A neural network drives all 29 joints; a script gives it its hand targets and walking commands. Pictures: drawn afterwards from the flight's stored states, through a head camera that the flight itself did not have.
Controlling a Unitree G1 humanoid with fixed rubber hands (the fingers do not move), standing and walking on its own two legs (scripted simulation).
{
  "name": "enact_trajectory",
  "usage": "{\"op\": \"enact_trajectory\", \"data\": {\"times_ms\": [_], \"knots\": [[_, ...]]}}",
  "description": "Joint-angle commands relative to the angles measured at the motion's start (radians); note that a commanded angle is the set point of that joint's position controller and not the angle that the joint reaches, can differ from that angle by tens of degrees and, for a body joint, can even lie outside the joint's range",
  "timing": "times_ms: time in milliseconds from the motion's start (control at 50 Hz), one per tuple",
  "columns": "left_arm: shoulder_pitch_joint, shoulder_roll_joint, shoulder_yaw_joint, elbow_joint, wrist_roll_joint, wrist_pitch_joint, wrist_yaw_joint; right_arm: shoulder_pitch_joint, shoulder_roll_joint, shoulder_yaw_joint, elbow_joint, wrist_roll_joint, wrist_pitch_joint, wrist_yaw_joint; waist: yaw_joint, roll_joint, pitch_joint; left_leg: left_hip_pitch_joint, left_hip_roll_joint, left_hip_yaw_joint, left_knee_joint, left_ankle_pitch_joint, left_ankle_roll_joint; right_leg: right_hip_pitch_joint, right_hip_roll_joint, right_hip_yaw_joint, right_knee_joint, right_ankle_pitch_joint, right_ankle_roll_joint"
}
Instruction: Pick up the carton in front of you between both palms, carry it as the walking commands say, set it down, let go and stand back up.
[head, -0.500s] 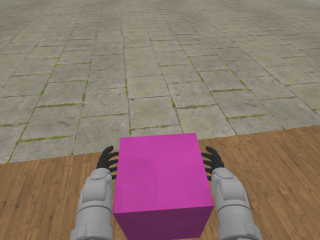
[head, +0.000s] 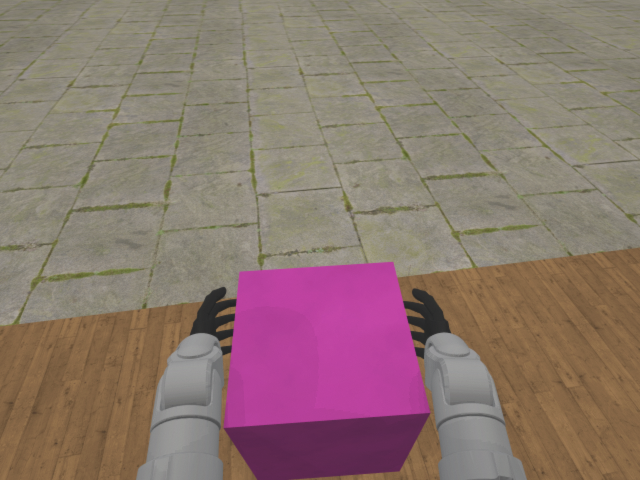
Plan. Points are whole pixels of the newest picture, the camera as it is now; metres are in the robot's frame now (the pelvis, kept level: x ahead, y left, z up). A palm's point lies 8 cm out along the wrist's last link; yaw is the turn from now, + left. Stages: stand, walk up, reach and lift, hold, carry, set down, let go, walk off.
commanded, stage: reach and lift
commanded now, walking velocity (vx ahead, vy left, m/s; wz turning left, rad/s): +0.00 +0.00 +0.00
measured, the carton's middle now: (323, 376) +0.29 +0.00 -0.04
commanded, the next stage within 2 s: hold in 0.32 s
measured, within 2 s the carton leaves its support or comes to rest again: neither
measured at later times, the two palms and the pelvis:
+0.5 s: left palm (200, 342) +0.29 +0.15 +0.05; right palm (442, 341) +0.28 -0.15 +0.05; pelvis +0.00 +0.00 +0.00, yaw +0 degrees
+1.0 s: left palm (200, 344) +0.29 +0.15 +0.05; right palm (442, 343) +0.28 -0.15 +0.05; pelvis -0.01 +0.00 +0.00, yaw +0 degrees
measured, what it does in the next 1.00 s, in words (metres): stands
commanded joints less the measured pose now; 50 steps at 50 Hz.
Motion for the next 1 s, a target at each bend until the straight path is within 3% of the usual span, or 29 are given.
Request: {"op": "enact_trajectory", "data": {"times_ms": [0,280,420,560,780,980], "knots": [[-0.406,-0.938,-0.542,0.0,-0.228,-0.007,-0.232,-0.473,0.924,0.536,-0.05,0.235,-0.027,0.218,0.001,-0.003,-0.283,0.065,-0.068,-0.007,-0.058,0.221,-0.001,0.109,0.069,0.01,-0.05,0.215,0.002],[-0.382,-0.92,-0.565,-0.065,-0.246,0.027,-0.228,-0.444,0.912,0.557,-0.111,0.252,0.007,0.211,0.0,-0.002,-0.254,0.08,-0.07,-0.011,-0.072,0.224,-0.002,0.125,0.069,0.014,-0.066,0.218,0.002],[-0.331,-0.908,-0.63,-0.169,-0.286,0.08,-0.214,-0.396,0.891,0.622,-0.217,0.292,0.061,0.2,-0.002,-0.002,-0.276,0.125,-0.067,-0.019,-0.09,0.288,-0.003,0.165,0.069,0.018,-0.085,0.275,0.004],[-0.383,-0.885,-0.576,-0.127,-0.258,0.105,-0.219,-0.448,0.866,0.566,-0.172,0.265,0.085,0.209,-0.001,0.001,-0.158,0.064,-0.059,-0.006,-0.108,0.09,0.005,0.108,0.063,0.008,-0.1,0.081,-0.004],[-0.475,-0.912,-0.567,-0.074,-0.255,0.093,-0.231,-0.538,0.896,0.559,-0.12,0.259,0.074,0.219,-0.001,-0.002,-0.194,0.053,-0.056,-0.001,-0.095,0.026,0.009,0.1,0.058,0.003,-0.085,0.021,-0.005],[-0.45,-0.909,-0.565,-0.083,-0.251,0.094,-0.229,-0.513,0.895,0.558,-0.129,0.258,0.076,0.216,-0.002,-0.001,-0.21,0.073,-0.059,-0.001,-0.096,0.097,0.004,0.123,0.06,0.002,-0.087,0.092,-0.002]]}}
